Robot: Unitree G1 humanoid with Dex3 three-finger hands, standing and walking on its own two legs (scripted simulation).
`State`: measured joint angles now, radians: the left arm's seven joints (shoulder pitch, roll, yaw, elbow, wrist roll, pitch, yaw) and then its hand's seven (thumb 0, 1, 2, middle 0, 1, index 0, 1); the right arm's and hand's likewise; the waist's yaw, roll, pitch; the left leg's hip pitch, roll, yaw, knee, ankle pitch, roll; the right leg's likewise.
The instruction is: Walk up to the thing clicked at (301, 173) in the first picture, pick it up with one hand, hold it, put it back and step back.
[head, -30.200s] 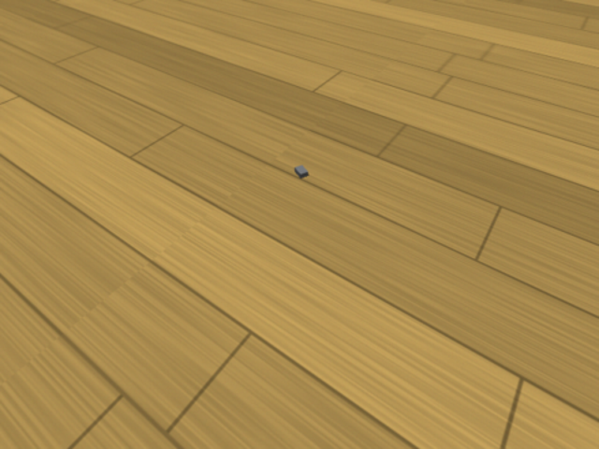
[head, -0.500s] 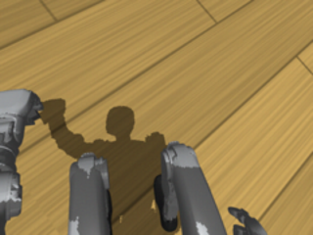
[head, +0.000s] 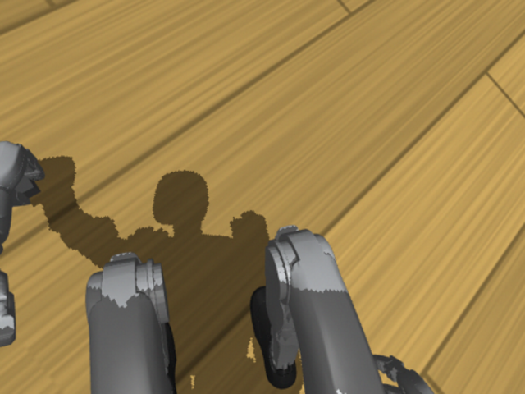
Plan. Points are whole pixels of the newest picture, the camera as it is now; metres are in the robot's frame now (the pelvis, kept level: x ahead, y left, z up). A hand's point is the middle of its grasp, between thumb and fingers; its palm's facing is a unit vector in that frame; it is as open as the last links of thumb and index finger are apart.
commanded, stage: lower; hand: left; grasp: from above
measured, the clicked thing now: (10, 188) +0.45 +0.33 -0.22
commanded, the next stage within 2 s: rest in 0.36 s
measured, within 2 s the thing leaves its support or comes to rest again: rests again in 1.12 s
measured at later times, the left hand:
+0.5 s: hand (23, 198) +0.44 +0.32 -0.23, palm faces -0.45 -0.10 -0.89, open 5.3 cm
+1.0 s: hand (35, 202) +0.44 +0.32 -0.27, palm faces -0.45 -0.12 -0.88, open 5.3 cm
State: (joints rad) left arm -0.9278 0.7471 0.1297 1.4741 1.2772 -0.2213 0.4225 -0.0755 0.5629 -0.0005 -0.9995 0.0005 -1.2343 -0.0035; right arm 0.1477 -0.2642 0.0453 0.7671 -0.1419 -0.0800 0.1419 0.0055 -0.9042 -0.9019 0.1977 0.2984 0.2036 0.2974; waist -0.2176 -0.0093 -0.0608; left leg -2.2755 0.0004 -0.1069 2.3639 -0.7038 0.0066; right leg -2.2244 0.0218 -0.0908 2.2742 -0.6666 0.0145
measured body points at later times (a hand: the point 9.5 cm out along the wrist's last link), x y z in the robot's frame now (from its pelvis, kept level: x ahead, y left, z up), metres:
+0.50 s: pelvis +0.00 +0.00 -0.03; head +0.25 +0.08 +0.33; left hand +0.46 +0.32 -0.18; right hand +0.05 -0.28 -0.12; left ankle +0.07 +0.12 -0.31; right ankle +0.10 -0.12 -0.31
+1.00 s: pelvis +0.00 +0.01 -0.05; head +0.26 +0.10 +0.30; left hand +0.46 +0.32 -0.22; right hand +0.04 -0.26 -0.12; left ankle +0.07 +0.12 -0.31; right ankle +0.10 -0.12 -0.31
